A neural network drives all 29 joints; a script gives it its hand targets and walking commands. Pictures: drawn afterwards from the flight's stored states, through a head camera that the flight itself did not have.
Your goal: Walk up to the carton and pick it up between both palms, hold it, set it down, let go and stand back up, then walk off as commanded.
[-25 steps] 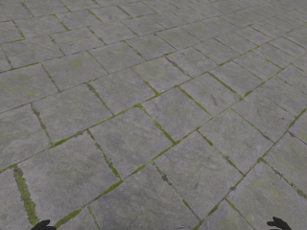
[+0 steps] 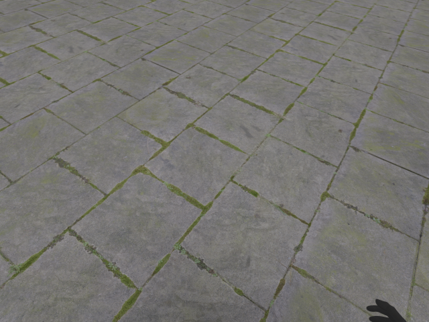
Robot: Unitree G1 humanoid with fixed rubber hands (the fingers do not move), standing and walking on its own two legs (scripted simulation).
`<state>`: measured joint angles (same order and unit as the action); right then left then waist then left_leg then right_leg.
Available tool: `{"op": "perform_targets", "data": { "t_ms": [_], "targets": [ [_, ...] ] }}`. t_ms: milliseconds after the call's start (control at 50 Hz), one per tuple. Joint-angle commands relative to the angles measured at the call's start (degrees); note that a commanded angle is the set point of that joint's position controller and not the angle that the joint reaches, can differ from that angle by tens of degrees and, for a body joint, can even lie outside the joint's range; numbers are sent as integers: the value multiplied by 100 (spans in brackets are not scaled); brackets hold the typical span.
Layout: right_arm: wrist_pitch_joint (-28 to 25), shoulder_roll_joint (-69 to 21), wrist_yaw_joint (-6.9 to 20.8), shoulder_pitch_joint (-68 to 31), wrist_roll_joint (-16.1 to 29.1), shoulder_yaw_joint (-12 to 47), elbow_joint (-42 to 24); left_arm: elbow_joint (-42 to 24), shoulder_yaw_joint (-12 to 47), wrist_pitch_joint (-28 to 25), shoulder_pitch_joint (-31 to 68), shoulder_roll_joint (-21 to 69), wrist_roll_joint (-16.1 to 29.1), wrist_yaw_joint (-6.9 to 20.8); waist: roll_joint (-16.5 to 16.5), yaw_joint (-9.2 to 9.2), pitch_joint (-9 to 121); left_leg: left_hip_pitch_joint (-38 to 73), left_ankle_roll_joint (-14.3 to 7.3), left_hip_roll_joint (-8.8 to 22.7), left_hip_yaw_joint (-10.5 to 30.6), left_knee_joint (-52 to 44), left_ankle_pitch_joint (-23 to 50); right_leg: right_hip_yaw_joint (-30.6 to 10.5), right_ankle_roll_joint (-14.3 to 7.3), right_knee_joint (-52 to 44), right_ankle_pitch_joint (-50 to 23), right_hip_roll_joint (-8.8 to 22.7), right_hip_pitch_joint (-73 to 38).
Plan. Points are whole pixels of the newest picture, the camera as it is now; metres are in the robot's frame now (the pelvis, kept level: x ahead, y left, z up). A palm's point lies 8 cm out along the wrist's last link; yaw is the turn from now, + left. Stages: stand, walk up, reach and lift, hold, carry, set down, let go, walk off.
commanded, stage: walk up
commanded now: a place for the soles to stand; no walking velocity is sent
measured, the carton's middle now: out of the picture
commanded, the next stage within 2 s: none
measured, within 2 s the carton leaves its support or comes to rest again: neither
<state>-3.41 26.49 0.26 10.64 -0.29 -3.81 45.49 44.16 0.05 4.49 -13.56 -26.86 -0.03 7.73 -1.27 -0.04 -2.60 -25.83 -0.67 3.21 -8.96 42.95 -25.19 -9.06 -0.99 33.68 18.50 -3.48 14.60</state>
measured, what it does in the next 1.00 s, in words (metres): walks ahead, turning right: left foot, then right foot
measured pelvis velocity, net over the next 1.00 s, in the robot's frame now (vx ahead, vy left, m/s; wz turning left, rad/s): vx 0.26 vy -0.07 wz -0.56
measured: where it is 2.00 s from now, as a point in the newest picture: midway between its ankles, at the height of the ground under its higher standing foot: (284, 260)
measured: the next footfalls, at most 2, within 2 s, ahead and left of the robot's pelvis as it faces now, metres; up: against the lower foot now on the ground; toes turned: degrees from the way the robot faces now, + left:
left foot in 0.06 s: +0.15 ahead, +0.10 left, +0.00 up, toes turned +7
right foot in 0.60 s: +0.18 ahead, -0.21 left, +0.00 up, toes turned -21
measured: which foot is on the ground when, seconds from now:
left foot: up 0.00-0.04, down 0.06-0.62, up 0.64-0.92, down 0.94-1.00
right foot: down 0.00-0.08, up 0.10-0.58, down 0.60-0.96, up 0.98-1.00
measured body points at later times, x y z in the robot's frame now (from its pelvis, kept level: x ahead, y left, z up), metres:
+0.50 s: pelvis +0.10 -0.01 +0.01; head +0.13 +0.01 +0.46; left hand +0.30 +0.26 -0.11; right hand +0.13 -0.38 -0.05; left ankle +0.11 +0.09 -0.73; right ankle +0.12 -0.21 -0.69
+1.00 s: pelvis +0.26 -0.07 -0.01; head +0.28 -0.05 +0.44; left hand +0.51 +0.14 -0.13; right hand +0.19 -0.44 -0.06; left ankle +0.38 -0.04 -0.73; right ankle +0.15 -0.19 -0.72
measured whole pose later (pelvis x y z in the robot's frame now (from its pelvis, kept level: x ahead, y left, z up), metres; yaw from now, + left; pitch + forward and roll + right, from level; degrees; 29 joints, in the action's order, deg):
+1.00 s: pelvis +0.26 -0.07 -0.01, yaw -32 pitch -1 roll -2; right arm -5.9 27.7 1.1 10.2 -1.0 -4.1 45.5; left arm 44.1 0.0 3.2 -13.7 -26.6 0.0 6.8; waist -1.3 -0.1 -2.2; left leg -24.2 -2.3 5.4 -9.8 37.8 -10.8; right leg -8.8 -1.2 41.7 25.0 -4.1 14.8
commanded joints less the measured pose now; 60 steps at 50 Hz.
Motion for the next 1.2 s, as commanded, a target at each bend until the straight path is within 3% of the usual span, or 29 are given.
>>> {"op": "perform_targets", "data": {
  "t_ms": [0, 20, 40, 60, 80, 120, 200, 380, 480, 520, 540, 560, 580, 600, 620, 660, 720, 820, 860, 880, 900, 920, 940, 960, 1000, 1020, 1040, 1060, 1180],
  "targets": [
    [-259, 1241, -200, 776, -10, -452, 251, -1021, -603, -170, 1287, -895, -231, 66, -244, -587, 653, 3846, -61, -55, 665, -2102, 1742, -1076, -648, -869, 608, 413, 2814],
    [-225, 1643, -219, 1141, -91, -614, 317, -1049, -558, -206, 1064, -525, -247, 43, 965, -673, 1044, 4691, -303, 1084, 1826, -2525, 959, -185, -364, 261, 1136, -58, 3481],
    [-196, 2020, -270, 788, -180, -667, 110, -911, -612, -165, 551, -582, -361, 7, 1393, -374, 1311, 3868, -383, 2557, 2963, -3119, -321, 76, -28, 1918, 894, 88, 3002],
    [-206, 2107, -271, -26, -109, -683, -94, -619, -677, -85, 100, -1031, -348, 30, 969, -13, 1152, 3014, -473, 2925, 3152, -3607, -1381, 128, 90, 2377, 628, 450, 2674],
    [-236, 2113, -234, -450, -102, -689, -149, -460, -689, -64, -211, -1189, -348, 87, 1050, 230, 973, 2492, -382, 2818, 2665, -3679, -1514, 210, 84, 2521, 462, 695, 2377],
    [-303, 1690, -220, -631, -127, -617, -122, -326, -773, -89, -53, -1268, -290, 178, 674, 210, 837, 1959, -117, 2307, 1710, -3521, -628, 379, 107, 2564, -14, 906, 1917],
    [-266, 1344, -140, 2, -28, -540, 15, -385, -617, -182, 19, -718, -229, 242, 589, -47, 915, 2649, -288, 1667, 432, -3144, 651, 818, 162, 1775, -755, 1006, 2006],
    [-210, 1599, 32, -68, 64, -640, 4, -442, -576, -180, 604, -835, -134, 224, 756, -218, 511, 2574, -736, 1926, -358, -3216, 611, 1129, 200, 1043, -1047, 1392, 2247],
    [-136, 1621, 81, -382, 13, -656, -42, -377, -635, -194, 275, -820, -91, 159, 830, 105, 690, 2497, -704, 1901, -914, -2449, 1710, 1398, -17, 238, -625, 1261, 1322],
    [-94, 1499, 44, -440, -60, -580, -167, -259, -629, -252, 27, -1020, -191, 135, 577, 282, 916, 2592, -684, 1926, -962, -1407, 2047, 1482, -138, -24, -133, 912, 805],
    [-74, 1429, 54, -461, -68, -532, -177, -137, -695, -286, -400, -1123, -213, 92, 320, 534, 1102, 2208, -604, 1748, -1043, -623, 1630, 1252, -259, -390, -251, 827, 154],
    [-33, 1269, 79, -509, -89, -430, -198, -14, -775, -332, -827, -1291, -224, 11, -413, 837, 1195, 1471, -486, 1330, -964, 499, 1128, 882, -548, -673, 254, 473, -573],
    [-19, 941, 111, -525, -35, -304, -320, -27, -887, -343, -946, -1640, -264, -80, -1495, 871, 643, 300, -264, 780, -918, 1427, -18, -530, -884, -1318, 944, 975, -748],
    [-58, 879, 126, -631, -11, -273, -457, -250, -923, -338, -415, -1829, -200, -122, -1686, 612, 102, -786, -111, 144, -456, 1880, -607, -1972, -1180, -1812, 1055, 1378, -762],
    [-115, 982, 108, -550, 81, -321, -547, -354, -994, -342, -242, -2073, -114, -93, -2015, 578, 59, -1563, 108, -109, 200, 1916, -962, -3139, -1602, -2059, 265, 1638, -1359],
    [-261, 1253, 94, -617, 135, -298, -418, -423, -924, -339, -301, -1768, -78, -140, -1727, 656, 514, -1623, 145, 98, 537, 1716, -746, -2578, -1737, -1665, -1269, 1517, -1956],
    [-298, 1074, 71, -768, 50, -266, -420, -546, -748, -333, -333, -1315, -68, -261, -1034, 503, 644, -1082, 129, 56, 624, 1004, -269, -1877, -1447, -1232, -2801, 1235, -1656],
    [-316, 1137, -13, -825, 41, -292, -372, -771, -766, -369, 30, -1504, -141, -163, -889, 332, 11, -284, 107, -151, 397, -225, 158, -1923, -1377, -1589, -1080, 1235, 12],
    [-342, 1088, -8, -267, -4, -334, -119, -833, -748, -344, 530, -1443, -167, -120, -883, 29, -41, 837, 96, -223, 296, -721, 966, -1662, -1169, -1528, 159, 971, 1045],
    [-346, 1133, -15, 237, -11, -406, 61, -877, -712, -331, 893, -1360, -153, -97, -687, -288, -64, 2207, 44, -258, 275, -1053, 1513, -1389, -988, -1320, 838, 739, 2227],
    [-353, 1369, -39, 905, -36, -517, 246, -1000, -661, -346, 1161, -1112, -137, -92, 43, -738, 304, 3904, -161, 63, 725, -1341, 1610, -1025, -721, -478, 1571, 480, 3629],
    [-347, 1802, -96, 1561, -139, -649, 328, -1125, -606, -393, 1077, -681, -163, -119, 1384, -976, 757, 4665, -366, 1161, 2115, -2348, -293, -199, -450, 967, 1727, -260, 4333],
    [-345, 2150, -162, 1237, -173, -703, 158, -862, -612, -340, 611, -671, -247, -132, 1674, -748, 831, 3734, -365, 2859, 3503, -3356, -1738, 70, -66, 2851, 1171, -86, 3967],
    [-348, 2216, -166, 251, -64, -681, -125, -564, -688, -261, 89, -1238, -269, -100, 1058, -289, 702, 2627, -309, 3184, 3630, -3771, -2305, 187, 110, 3182, 833, 333, 3202],
    [-415, 1921, -135, -373, -96, -600, -208, -267, -796, -229, -289, -1419, -212, -23, 690, 58, 684, 1973, -64, 2591, 2597, -3701, -1585, 405, 81, 3249, 73, 684, 2255],
    [-420, 1696, -125, -265, -76, -531, -155, -160, -772, -237, -152, -1323, -194, 19, 485, -4, 734, 1915, 140, 2219, 1861, -3535, -828, 529, 143, 3146, -161, 788, 2009],
    [-428, 1587, -130, -3, -58, -491, -95, -149, -758, -244, -83, -1160, -192, 49, 678, -74, 893, 2172, 311, 1973, 1248, -3412, -112, 638, 170, 2978, -461, 792, 1926],
    [-420, 1477, -109, 113, -68, -451, -74, -101, -693, -260, -91, -985, -129, 76, 691, -94, 816, 2290, 295, 1767, 784, -3341, 346, 704, 180, 2703, -862, 850, 1984],
    [-284, 1324, 12, 242, 16, -454, -149, -132, -508, -295, 347, -710, 5, 89, 763, -209, 326, 2667, 14, 1483, -118, -3313, 1451, 935, 222, 1832, -1468, 914, 2281]
  ]
}}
